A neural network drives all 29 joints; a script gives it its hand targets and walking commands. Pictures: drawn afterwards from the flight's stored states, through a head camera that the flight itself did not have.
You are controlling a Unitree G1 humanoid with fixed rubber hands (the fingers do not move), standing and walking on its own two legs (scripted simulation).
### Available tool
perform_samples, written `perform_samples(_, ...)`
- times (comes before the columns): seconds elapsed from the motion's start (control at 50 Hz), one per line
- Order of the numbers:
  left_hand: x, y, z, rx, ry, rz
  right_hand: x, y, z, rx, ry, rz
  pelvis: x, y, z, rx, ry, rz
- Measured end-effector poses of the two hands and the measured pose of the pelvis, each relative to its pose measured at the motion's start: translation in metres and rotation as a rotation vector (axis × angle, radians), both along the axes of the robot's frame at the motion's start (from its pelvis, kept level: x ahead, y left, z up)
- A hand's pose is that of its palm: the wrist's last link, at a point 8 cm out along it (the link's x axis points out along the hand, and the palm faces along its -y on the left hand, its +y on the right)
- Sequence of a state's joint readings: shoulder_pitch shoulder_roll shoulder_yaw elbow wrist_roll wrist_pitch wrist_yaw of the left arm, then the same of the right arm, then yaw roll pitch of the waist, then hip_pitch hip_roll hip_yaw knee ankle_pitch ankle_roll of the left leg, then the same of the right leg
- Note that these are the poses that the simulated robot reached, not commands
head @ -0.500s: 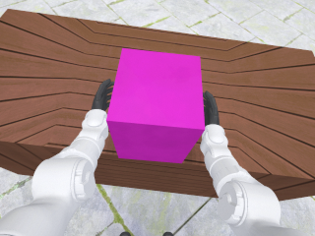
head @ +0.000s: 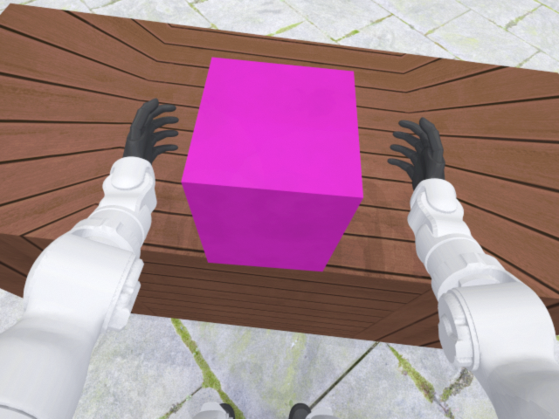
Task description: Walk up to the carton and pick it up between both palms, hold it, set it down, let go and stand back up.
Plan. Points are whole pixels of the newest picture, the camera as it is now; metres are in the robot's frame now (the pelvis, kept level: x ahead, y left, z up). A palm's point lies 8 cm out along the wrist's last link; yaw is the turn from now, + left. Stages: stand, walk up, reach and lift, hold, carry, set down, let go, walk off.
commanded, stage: set down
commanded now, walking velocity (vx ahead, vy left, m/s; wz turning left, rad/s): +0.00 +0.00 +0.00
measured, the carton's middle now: (273, 176) +0.48 +0.02 +0.01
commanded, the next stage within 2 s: none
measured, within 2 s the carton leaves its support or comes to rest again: neither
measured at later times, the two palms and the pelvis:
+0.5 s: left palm (103, 100) +0.47 +0.23 +0.15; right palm (451, 126) +0.46 -0.18 +0.16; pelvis +0.00 +0.00 +0.03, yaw +1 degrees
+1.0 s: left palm (116, 139) +0.44 +0.21 +0.12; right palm (440, 167) +0.43 -0.18 +0.12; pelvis +0.00 +0.00 +0.04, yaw +1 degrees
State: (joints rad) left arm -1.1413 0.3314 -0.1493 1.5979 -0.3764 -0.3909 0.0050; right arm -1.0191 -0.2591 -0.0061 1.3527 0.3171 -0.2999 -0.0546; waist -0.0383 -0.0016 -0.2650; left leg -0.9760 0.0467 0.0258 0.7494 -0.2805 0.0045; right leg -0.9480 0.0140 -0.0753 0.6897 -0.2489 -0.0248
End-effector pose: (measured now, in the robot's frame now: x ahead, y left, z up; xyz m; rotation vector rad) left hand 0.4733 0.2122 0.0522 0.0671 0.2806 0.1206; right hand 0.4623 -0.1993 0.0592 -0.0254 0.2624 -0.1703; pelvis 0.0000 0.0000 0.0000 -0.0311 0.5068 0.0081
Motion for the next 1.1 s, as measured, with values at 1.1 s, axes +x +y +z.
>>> perform_samples(1.1, -0.049, 0.005, 0.056, -0.036, 0.038, -0.022, -0.050, 0.016, 0.052, 0.035, 0.037, -0.005, 0.000, -0.006, 0.036, 0.015, -0.294, 0.007)
